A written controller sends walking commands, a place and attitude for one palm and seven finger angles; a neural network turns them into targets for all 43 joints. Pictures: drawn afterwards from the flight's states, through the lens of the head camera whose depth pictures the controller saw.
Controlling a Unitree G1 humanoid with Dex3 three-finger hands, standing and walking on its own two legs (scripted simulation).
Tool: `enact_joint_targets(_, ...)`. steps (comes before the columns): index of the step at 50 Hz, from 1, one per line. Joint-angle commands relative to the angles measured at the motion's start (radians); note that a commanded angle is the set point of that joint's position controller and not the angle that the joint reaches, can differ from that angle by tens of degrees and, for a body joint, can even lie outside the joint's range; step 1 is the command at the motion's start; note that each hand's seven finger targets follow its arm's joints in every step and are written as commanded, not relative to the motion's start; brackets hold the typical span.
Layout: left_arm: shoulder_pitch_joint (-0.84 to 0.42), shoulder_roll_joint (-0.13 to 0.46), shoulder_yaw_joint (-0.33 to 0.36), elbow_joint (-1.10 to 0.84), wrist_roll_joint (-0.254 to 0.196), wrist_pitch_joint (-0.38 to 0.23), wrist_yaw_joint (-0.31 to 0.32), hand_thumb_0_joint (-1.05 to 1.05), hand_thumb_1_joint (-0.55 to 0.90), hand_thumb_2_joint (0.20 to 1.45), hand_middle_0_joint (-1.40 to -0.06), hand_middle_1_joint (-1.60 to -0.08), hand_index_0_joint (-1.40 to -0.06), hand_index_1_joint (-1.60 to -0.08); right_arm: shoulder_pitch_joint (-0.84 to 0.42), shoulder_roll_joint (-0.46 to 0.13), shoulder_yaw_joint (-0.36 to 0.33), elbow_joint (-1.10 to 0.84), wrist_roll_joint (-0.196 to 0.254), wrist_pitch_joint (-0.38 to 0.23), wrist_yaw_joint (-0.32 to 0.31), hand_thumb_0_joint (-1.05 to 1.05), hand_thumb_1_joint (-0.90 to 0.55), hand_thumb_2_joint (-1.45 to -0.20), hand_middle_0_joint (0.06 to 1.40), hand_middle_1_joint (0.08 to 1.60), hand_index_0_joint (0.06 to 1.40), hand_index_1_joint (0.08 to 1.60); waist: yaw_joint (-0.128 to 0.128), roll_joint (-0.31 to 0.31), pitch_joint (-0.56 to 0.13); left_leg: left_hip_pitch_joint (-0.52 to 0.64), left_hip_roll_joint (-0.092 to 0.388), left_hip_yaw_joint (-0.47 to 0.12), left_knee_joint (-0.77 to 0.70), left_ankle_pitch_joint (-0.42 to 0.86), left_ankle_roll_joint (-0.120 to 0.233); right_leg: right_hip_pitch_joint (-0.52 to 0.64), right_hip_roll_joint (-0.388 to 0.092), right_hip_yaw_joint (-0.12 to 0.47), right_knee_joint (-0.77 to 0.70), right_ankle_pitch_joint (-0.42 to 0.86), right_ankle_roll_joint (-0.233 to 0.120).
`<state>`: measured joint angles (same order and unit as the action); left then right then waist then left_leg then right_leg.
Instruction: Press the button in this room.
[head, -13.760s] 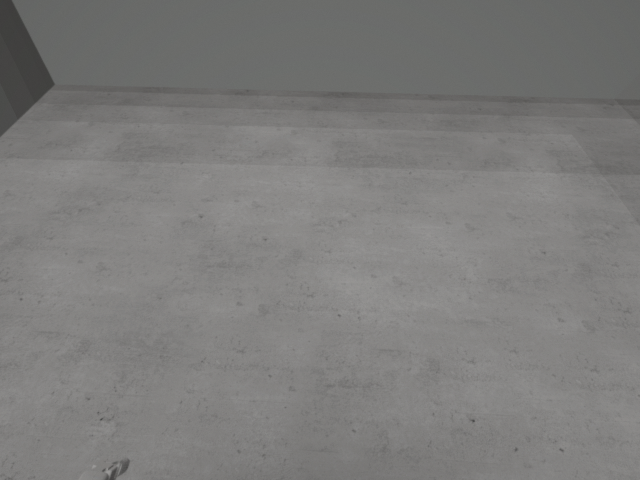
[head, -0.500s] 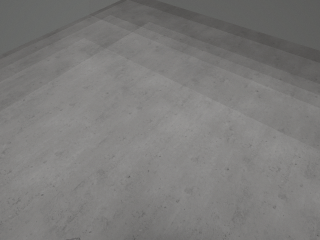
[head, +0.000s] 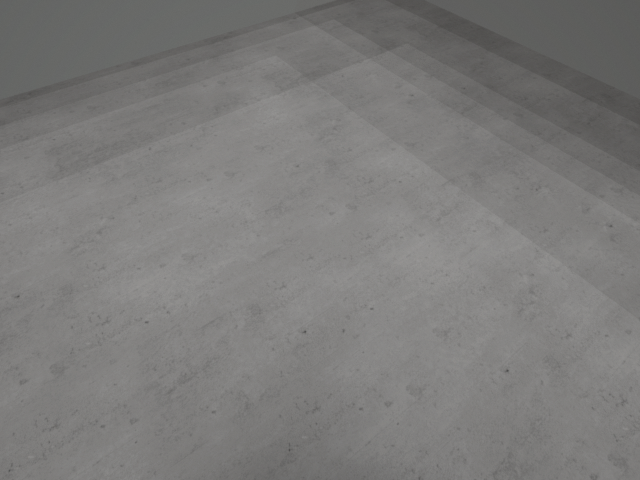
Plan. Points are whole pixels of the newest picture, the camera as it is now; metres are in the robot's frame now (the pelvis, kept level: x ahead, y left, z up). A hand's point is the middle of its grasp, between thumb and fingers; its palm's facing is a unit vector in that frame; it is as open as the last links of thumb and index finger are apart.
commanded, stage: turn or walk to find it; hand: left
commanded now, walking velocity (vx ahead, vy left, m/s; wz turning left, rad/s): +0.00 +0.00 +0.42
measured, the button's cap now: out of the picture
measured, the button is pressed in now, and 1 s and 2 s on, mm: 0 0 0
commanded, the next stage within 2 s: none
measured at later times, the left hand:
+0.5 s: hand out of the picture +0.05 +0.19 -0.14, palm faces +0.20 -0.94 -0.28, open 7.4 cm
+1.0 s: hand out of the picture -0.14 +0.21 -0.18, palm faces +0.45 -0.85 -0.26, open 7.4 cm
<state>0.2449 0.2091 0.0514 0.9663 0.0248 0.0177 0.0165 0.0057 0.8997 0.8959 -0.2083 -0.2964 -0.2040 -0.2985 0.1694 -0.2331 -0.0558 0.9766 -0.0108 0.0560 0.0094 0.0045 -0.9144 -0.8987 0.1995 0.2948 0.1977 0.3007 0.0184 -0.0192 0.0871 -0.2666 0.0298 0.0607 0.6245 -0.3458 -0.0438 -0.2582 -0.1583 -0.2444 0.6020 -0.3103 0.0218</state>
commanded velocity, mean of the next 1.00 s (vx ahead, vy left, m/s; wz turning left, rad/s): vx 0.00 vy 0.00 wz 0.42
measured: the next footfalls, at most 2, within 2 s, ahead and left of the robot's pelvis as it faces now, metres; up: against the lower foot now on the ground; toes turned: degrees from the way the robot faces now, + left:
left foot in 0.02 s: +0.03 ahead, +0.12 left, +0.00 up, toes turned +4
right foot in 0.46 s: +0.04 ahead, -0.12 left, +0.00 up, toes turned +6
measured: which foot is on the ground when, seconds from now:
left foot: up 0.00-0.00, down 0.02-0.46, up 0.48-0.90, down 0.92-1.00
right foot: down 0.00-0.02, up 0.04-0.44, down 0.46-0.92, up 0.94-1.00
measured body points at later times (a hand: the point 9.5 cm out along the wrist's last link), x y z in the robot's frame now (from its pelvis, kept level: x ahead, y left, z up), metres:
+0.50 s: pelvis -0.03 -0.02 +0.00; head +0.00 -0.05 +0.45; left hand +0.03 +0.24 -0.12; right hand +0.06 -0.26 -0.16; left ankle -0.02 +0.12 -0.71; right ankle +0.00 -0.12 -0.73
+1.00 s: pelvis -0.07 +0.00 +0.00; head -0.05 +0.03 +0.45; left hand -0.16 +0.25 -0.16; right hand +0.11 -0.19 -0.13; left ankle -0.13 +0.10 -0.73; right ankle -0.02 -0.13 -0.69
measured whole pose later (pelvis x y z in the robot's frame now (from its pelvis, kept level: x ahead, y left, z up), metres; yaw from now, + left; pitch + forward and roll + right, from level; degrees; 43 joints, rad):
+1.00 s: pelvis -0.07 +0.00 +0.00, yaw +24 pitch +0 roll +0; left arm 0.24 0.26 0.07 1.00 0.02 0.07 0.02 0.01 0.90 0.90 -0.21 -0.30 -0.20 -0.30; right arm 0.16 -0.20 -0.05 0.96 -0.02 0.02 0.00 0.00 -0.91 -0.90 0.20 0.29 0.20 0.30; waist 0.03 -0.05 0.08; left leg -0.24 0.01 0.05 0.58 -0.34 0.02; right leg -0.42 -0.14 -0.12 0.92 -0.49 0.06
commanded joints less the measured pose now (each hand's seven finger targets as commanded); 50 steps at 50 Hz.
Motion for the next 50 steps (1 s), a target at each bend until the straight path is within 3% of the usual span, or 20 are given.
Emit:
enact_joint_targets(1, -0.024, 0.097, 0.018, -0.11, -0.011, 0.009, 0.002, 0.0, 0.9, 0.9, -0.2, -0.3, -0.2, -0.3, 0.132, -0.259, -0.055, -0.05, -0.007, -0.042, -0.006, 0.0, -0.9, -0.9, 0.2, 0.3, 0.2, 0.3, -0.075, 0.321, -0.14, 0.236, 0.379, -0.414, -0.315, 0.587, 0.208, -0.285, 0.034, 0.095, 0.348, -0.337, 0.051)
enact_joint_targets(3, -0.11, 0.109, 0.024, -0.107, -0.008, 0.023, 0.007, 0.0, 0.9, 0.9, -0.2, -0.3, -0.2, -0.3, 0.112, -0.218, -0.047, -0.036, -0.012, -0.044, -0.025, 0.0, -0.9, -0.9, 0.2, 0.3, 0.2, 0.3, -0.081, 0.279, -0.099, 0.143, 0.324, -0.395, -0.314, 0.485, 0.225, -0.307, 0.034, 0.204, 0.489, -0.272, 0.045)
enact_joint_targets(5, -0.072, 0.113, 0.028, -0.073, -0.01, 0.017, -0.005, 0.0, 0.9, 0.9, -0.2, -0.3, -0.2, -0.3, 0.02, -0.171, -0.029, -0.06, -0.011, -0.048, -0.03, 0.0, -0.9, -0.9, 0.2, 0.3, 0.2, 0.3, -0.031, 0.19, -0.071, 0.129, 0.24, -0.29, -0.301, 0.503, 0.2, -0.298, 0.038, 0.215, 0.521, -0.142, 0.051)
enact_joint_targets(7, -0.04, 0.114, 0.025, -0.052, -0.011, 0.015, -0.009, 0.0, 0.9, 0.9, -0.2, -0.3, -0.2, -0.3, 0.009, -0.162, -0.026, -0.065, -0.005, -0.055, -0.029, 0.0, -0.9, -0.9, 0.2, 0.3, 0.2, 0.3, -0.021, 0.166, -0.101, 0.149, 0.213, -0.242, -0.295, 0.538, 0.194, -0.276, 0.044, 0.212, 0.503, -0.103, 0.059)
enact_joint_targets(15, -0.102, 0.094, 0.017, -0.094, -0.015, 0.014, 0.0, 0.0, 0.9, 0.9, -0.2, -0.3, -0.2, -0.3, 0.054, -0.169, -0.045, -0.066, -0.013, -0.042, -0.023, 0.0, -0.9, -0.9, 0.2, 0.3, 0.2, 0.3, -0.053, 0.164, -0.109, 0.145, 0.209, -0.342, -0.285, 0.471, 0.219, -0.206, 0.088, 0.216, 0.289, -0.144, 0.06)
enact_joint_targets(20, -0.004, 0.093, 0.018, -0.079, -0.02, -0.002, 0.003, 0.0, 0.9, 0.9, -0.2, -0.3, -0.2, -0.3, 0.015, -0.164, -0.052, -0.083, -0.012, -0.033, -0.018, 0.0, -0.9, -0.9, 0.2, 0.3, 0.2, 0.3, -0.006, 0.17, -0.137, 0.017, 0.151, -0.371, -0.213, 0.416, 0.179, 0.035, 0.13, 0.186, -0.057, 0.0, 0.041)
enact_joint_targets(21, 0.034, 0.113, 0.023, -0.072, -0.018, -0.01, 0.007, 0.0, 0.9, 0.9, -0.2, -0.3, -0.2, -0.3, 0.012, -0.144, -0.051, -0.087, -0.005, -0.033, -0.015, 0.0, -0.9, -0.9, 0.2, 0.3, 0.2, 0.3, 0.014, 0.124, -0.149, -0.067, 0.114, -0.349, -0.159, 0.328, 0.14, 0.155, 0.104, 0.2, -0.188, 0.096, 0.036)
enact_joint_targets(22, 0.058, 0.181, 0.035, -0.072, -0.005, -0.022, 0.014, 0.0, 0.9, 0.9, -0.2, -0.3, -0.2, -0.3, 0.027, -0.092, -0.046, -0.094, 0.004, -0.033, -0.009, 0.0, -0.9, -0.9, 0.2, 0.3, 0.2, 0.3, 0.025, -0.05, -0.165, -0.211, 0.023, -0.264, -0.016, 0.145, 0.077, 0.284, -0.055, 0.359, -0.303, 0.079, -0.009)
enact_joint_targets(23, 0.055, 0.254, 0.047, -0.083, 0.005, -0.024, 0.017, 0.0, 0.9, 0.9, -0.2, -0.3, -0.2, -0.3, 0.015, -0.045, -0.035, -0.126, 0.001, -0.034, -0.006, 0.0, -0.9, -0.9, 0.2, 0.3, 0.2, 0.3, 0.03, -0.282, -0.114, -0.345, -0.104, -0.115, 0.208, -0.2, 0.016, 0.259, -0.287, 0.572, -0.344, 0.153, -0.116)
enact_joint_targets(24, 0.034, 0.24, 0.052, -0.1, -0.009, -0.026, 0.018, 0.0, 0.9, 0.9, -0.2, -0.3, -0.2, -0.3, 0.005, -0.1, -0.05, -0.117, -0.012, -0.016, -0.011, 0.0, -0.9, -0.9, 0.2, 0.3, 0.2, 0.3, 0.036, -0.29, -0.098, -0.304, -0.054, -0.174, 0.375, -0.23, 0.023, 0.09, -0.319, 0.582, -0.38, 0.08, -0.161)
enact_joint_targets(25, -0.025, 0.213, 0.047, -0.112, -0.008, -0.02, 0.018, 0.0, 0.9, 0.9, -0.2, -0.3, -0.2, -0.3, -0.005, -0.105, -0.059, -0.102, -0.01, -0.005, -0.006, 0.0, -0.9, -0.9, 0.2, 0.3, 0.2, 0.3, 0.008, -0.2, -0.031, -0.287, -0.044, -0.18, 0.501, -0.172, 0.028, -0.02, -0.279, 0.555, -0.402, -0.039, -0.168)
enact_joint_targets(27, -0.127, 0.156, 0.029, -0.136, -0.008, -0.02, 0.017, 0.0, 0.9, 0.9, -0.2, -0.3, -0.2, -0.3, 0.069, -0.085, -0.057, -0.057, -0.014, 0.002, 0.007, 0.0, -0.9, -0.9, 0.2, 0.3, 0.2, 0.3, -0.057, -0.091, -0.016, -0.28, -0.017, -0.146, 0.586, -0.05, 0.013, -0.033, -0.176, 0.364, -0.36, 0.015, -0.125)
enact_joint_targets(30, -0.082, 0.135, 0.024, -0.125, -0.007, -0.031, 0.016, 0.0, 0.9, 0.9, -0.2, -0.3, -0.2, -0.3, 0.091, -0.074, -0.049, -0.043, -0.013, 0.004, 0.01, 0.0, -0.9, -0.9, 0.2, 0.3, 0.2, 0.3, -0.04, -0.131, -0.044, -0.274, -0.009, -0.108, 0.593, 0.007, -0.014, 0.031, -0.141, 0.268, -0.332, 0.129, -0.116)
enact_joint_targets(39, 0.047, 0.204, 0.047, -0.057, 0.008, -0.02, 0.014, 0.0, 0.9, 0.9, -0.2, -0.3, -0.2, -0.3, -0.029, -0.049, -0.02, -0.067, 0.001, -0.015, 0.004, 0.0, -0.9, -0.9, 0.2, 0.3, 0.2, 0.3, 0.04, -0.174, -0.095, -0.167, 0.005, -0.012, 0.197, -0.141, -0.017, 0.163, -0.209, 0.238, -0.248, 0.347, -0.168)
enact_joint_targets(43, 0.022, 0.216, 0.05, -0.042, 0.0, -0.011, 0.01, 0.0, 0.9, 0.9, -0.2, -0.3, -0.2, -0.3, 0.058, -0.055, -0.015, -0.046, 0.005, -0.032, -0.003, 0.0, -0.9, -0.9, 0.2, 0.3, 0.2, 0.3, -0.011, -0.172, -0.155, 0.02, -0.014, 0.033, -0.106, 0.022, 0.001, 0.13, -0.189, 0.165, -0.116, 0.408, -0.106)
enact_joint_targets(44, 0.016, 0.193, 0.049, -0.046, -0.009, -0.004, 0.009, 0.0, 0.9, 0.9, -0.2, -0.3, -0.2, -0.3, 0.093, -0.086, -0.022, -0.038, 0.003, -0.042, -0.001, 0.0, -0.9, -0.9, 0.2, 0.3, 0.2, 0.3, -0.037, -0.085, -0.173, 0.147, 0.013, -0.001, -0.245, 0.147, 0.016, 0.041, -0.156, 0.122, -0.018, 0.335, -0.055)
enact_joint_targets(45, 0.027, 0.138, 0.041, -0.072, -0.018, 0.004, 0.004, 0.0, 0.9, 0.9, -0.2, -0.3, -0.2, -0.3, 0.114, -0.177, -0.041, -0.044, -0.006, -0.053, -0.004, 0.0, -0.9, -0.9, 0.2, 0.3, 0.2, 0.3, -0.049, 0.166, -0.18, 0.265, 0.215, -0.267, -0.319, 0.308, 0.091, -0.169, -0.041, 0.059, 0.17, 0.053, 0.018)
enact_joint_targets(46, -0.028, 0.091, 0.019, -0.108, -0.011, 0.01, 0.0, 0.0, 0.9, 0.9, -0.2, -0.3, -0.2, -0.3, 0.141, -0.252, -0.057, -0.043, -0.007, -0.044, -0.008, 0.0, -0.9, -0.9, 0.2, 0.3, 0.2, 0.3, -0.072, 0.315, -0.139, 0.247, 0.377, -0.42, -0.329, 0.548, 0.196, -0.311, 0.033, 0.088, 0.321, -0.314, 0.053)
enact_joint_targets(47, -0.08, 0.105, 0.016, -0.115, -0.005, 0.022, 0.005, 0.0, 0.9, 0.9, -0.2, -0.3, -0.2, -0.3, 0.152, -0.242, -0.055, -0.029, -0.009, -0.045, -0.018, 0.0, -0.9, -0.9, 0.2, 0.3, 0.2, 0.3, -0.087, 0.271, -0.132, 0.194, 0.377, -0.41, -0.316, 0.538, 0.23, -0.308, 0.024, 0.169, 0.417, -0.302, 0.05)
enact_joint_targets(50, -0.086, 0.112, 0.027, -0.072, -0.012, 0.016, -0.006, 0.0, 0.9, 0.9, -0.2, -0.3, -0.2, -0.3, 0.034, -0.165, -0.029, -0.046, -0.011, -0.05, -0.032, 0.0, -0.9, -0.9, 0.2, 0.3, 0.2, 0.3, -0.035, 0.208, -0.071, 0.142, 0.235, -0.273, -0.279, 0.612, 0.199, -0.305, 0.041, 0.211, 0.501, -0.146, 0.055)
